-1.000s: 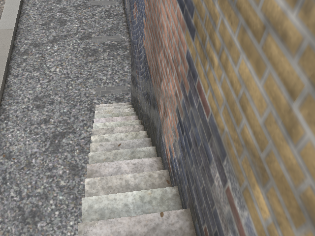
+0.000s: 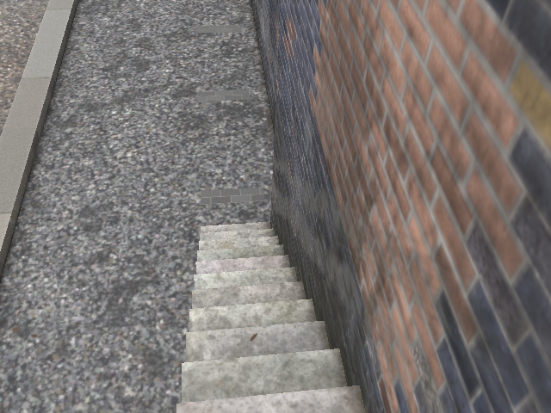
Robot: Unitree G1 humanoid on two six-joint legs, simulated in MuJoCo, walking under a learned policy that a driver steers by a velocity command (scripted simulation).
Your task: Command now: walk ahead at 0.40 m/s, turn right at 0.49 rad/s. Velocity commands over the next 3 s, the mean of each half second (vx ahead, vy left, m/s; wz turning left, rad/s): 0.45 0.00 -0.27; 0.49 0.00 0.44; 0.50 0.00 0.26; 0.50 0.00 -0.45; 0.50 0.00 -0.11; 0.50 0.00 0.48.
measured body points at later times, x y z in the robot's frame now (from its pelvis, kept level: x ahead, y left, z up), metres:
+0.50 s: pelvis +0.29 +0.00 -0.31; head +0.30 +0.00 +0.14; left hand +0.51 +0.12 -0.42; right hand +0.24 -0.19 -0.45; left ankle +0.20 +0.07 -0.94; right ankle +0.45 -0.19 -0.98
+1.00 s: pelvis +0.57 -0.03 -0.51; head +0.56 -0.01 -0.07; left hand +0.52 +0.18 -0.67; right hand +0.72 -0.26 -0.64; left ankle +0.69 +0.11 -1.22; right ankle +0.45 -0.16 -1.14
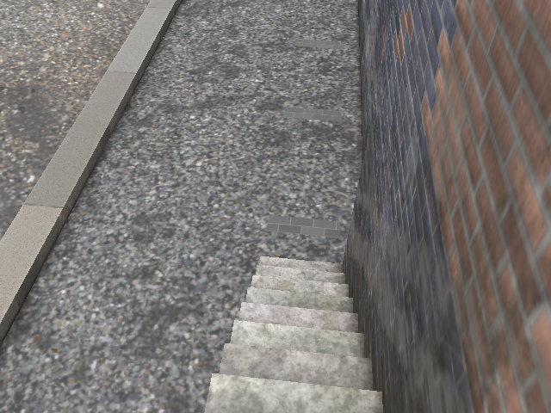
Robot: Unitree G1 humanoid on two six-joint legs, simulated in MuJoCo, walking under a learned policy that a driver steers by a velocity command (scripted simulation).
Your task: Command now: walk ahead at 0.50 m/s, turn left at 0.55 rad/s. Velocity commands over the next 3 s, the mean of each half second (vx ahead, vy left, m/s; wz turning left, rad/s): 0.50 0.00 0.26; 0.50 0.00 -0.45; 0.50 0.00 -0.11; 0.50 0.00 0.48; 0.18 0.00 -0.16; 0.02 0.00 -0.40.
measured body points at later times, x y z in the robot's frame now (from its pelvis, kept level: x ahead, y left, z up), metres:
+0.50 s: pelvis +0.27 +0.01 -0.21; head +0.25 +0.00 +0.24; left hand +0.34 +0.24 -0.35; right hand +0.22 -0.22 -0.37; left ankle +0.11 +0.10 -0.81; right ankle +0.37 -0.09 -0.92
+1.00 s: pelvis +0.55 -0.03 -0.48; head +0.55 -0.03 -0.03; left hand +0.59 +0.19 -0.62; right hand +0.61 -0.29 -0.62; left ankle +0.60 +0.05 -1.21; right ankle +0.45 -0.14 -0.90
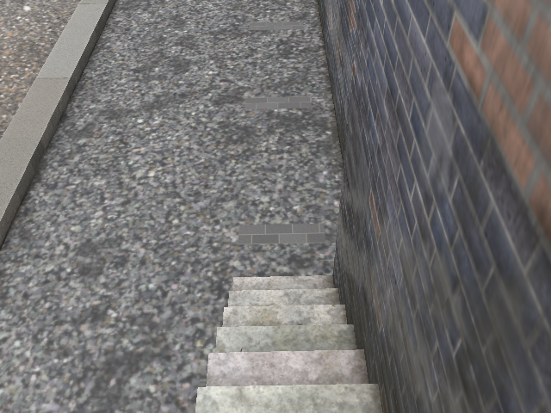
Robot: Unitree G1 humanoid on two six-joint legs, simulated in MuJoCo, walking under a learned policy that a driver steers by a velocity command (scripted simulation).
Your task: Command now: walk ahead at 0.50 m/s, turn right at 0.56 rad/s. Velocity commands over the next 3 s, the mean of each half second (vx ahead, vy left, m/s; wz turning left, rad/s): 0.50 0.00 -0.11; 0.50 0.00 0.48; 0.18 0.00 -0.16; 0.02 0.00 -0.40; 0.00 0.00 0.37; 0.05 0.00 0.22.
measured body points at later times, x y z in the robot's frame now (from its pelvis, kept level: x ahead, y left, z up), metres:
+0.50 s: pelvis +0.22 -0.08 -0.22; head +0.21 -0.10 +0.23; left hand +0.33 +0.16 -0.33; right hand +0.17 -0.27 -0.39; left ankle +0.22 +0.08 -0.69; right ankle +0.27 -0.15 -0.92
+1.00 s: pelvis +0.42 +0.04 -0.32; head +0.44 +0.05 +0.13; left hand +0.30 +0.23 -0.46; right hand +0.56 -0.20 -0.46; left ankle +0.51 +0.17 -1.06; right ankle +0.28 -0.15 -0.91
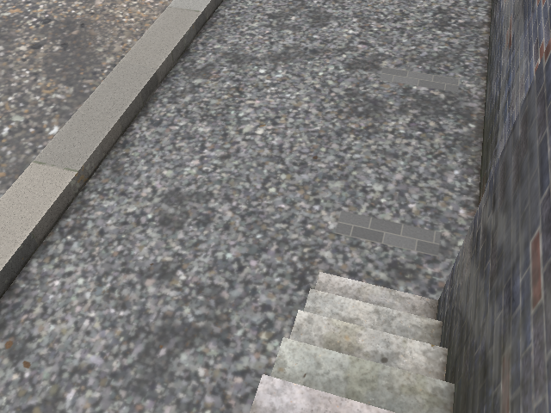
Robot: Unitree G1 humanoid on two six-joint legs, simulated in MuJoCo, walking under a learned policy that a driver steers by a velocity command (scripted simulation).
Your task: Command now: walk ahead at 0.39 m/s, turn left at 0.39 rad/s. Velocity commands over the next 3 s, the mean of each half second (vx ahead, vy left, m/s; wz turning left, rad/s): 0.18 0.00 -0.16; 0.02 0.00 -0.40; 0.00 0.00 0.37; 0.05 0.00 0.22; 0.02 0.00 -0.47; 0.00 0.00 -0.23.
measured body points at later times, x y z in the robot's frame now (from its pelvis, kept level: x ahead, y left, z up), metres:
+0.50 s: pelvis +0.15 +0.00 -0.11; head +0.16 +0.00 +0.34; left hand +0.19 +0.22 -0.26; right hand +0.04 -0.20 -0.26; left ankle +0.10 +0.10 -0.79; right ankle +0.30 -0.21 -0.75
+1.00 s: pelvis +0.27 -0.12 -0.29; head +0.27 -0.13 +0.16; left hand +0.47 +0.04 -0.40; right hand +0.27 -0.35 -0.43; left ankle +0.38 -0.02 -0.90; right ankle +0.27 -0.18 -0.99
